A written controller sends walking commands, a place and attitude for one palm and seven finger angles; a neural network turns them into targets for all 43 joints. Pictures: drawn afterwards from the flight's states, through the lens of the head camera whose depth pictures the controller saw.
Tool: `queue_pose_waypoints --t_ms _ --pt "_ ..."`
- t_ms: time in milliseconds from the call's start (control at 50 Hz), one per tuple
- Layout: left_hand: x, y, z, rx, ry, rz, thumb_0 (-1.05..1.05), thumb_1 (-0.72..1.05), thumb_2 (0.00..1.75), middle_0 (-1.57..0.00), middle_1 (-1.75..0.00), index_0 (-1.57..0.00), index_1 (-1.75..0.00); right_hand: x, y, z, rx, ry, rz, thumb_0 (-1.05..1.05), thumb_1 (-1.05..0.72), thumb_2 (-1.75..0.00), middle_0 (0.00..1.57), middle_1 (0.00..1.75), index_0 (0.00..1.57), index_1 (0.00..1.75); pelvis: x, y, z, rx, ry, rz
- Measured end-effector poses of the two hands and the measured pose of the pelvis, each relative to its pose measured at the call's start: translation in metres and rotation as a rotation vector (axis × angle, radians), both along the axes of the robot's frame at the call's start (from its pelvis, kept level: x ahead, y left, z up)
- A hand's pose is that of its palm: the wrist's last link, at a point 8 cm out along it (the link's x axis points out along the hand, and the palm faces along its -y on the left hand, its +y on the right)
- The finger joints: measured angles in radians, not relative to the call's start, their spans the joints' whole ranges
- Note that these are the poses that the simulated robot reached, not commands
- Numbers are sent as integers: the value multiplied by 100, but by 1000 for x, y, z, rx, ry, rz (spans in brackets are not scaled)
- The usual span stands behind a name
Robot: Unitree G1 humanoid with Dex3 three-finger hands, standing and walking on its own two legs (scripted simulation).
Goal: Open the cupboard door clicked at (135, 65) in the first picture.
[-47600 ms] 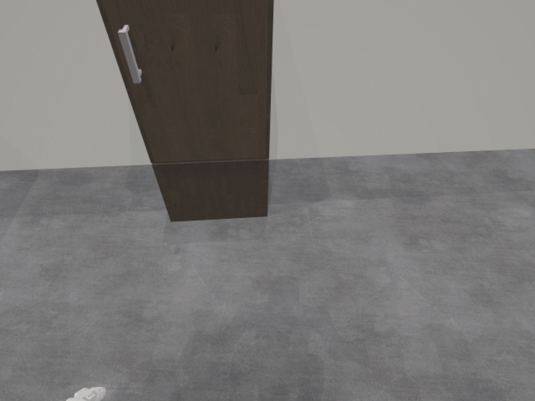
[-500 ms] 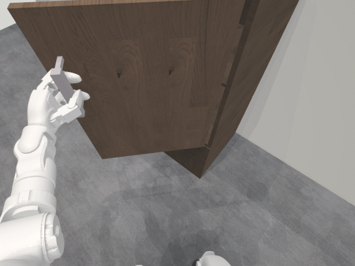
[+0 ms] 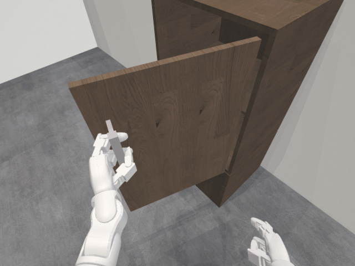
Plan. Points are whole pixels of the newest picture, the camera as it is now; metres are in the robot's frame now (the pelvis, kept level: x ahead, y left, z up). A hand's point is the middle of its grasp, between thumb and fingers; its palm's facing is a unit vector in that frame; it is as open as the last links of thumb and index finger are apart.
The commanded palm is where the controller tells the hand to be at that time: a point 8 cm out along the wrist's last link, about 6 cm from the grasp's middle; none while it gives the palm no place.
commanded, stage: pull the door open along its arc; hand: left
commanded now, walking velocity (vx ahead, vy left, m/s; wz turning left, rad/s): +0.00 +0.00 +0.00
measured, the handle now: (118, 148) +0.36 +0.17 +0.07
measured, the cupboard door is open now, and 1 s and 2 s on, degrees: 72 82 82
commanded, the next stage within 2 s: open thumb and fingers to let go in 0.20 s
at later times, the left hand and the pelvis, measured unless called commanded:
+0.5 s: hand (148, 183) +0.27 +0.08 +0.08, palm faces +0.39 -0.92 +0.01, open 6.4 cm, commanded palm +0.22 +0.12 +0.07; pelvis -0.01 -0.01 -0.01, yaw +2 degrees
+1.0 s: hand (149, 181) +0.27 +0.08 +0.08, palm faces +0.35 -0.94 +0.00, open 14.1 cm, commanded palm +0.23 +0.12 +0.07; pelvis -0.03 +0.00 -0.01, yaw +1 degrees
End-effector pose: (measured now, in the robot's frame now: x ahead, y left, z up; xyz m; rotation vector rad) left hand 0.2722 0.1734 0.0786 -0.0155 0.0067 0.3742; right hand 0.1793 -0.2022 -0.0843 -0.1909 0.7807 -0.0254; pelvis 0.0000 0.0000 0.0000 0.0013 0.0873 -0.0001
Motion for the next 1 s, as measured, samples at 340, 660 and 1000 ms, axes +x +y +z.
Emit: queue_pose_waypoints --t_ms 340,660,1000 --pt "-56 -53 2 16 4 -14 0 72 80 -36 -133 -37 -134 -13 -23 -9 -28 6 14 1 -91 -90 20 30 20 30 -3 -12 -6 4 -32 23" --pt "-43 -52 5 16 -11 3 1 20 60 -35 -127 -35 -128 -19 -7 -10 -16 -18 48 1 -91 -90 20 30 20 30 -21 -11 -7 9 -43 31" --pt "-40 -48 5 20 -13 -16 -1 -46 32 -35 -96 -34 -96 -30 -1 -10 -29 5 42 1 -91 -90 20 30 20 30 -28 0 -7 5 -44 25"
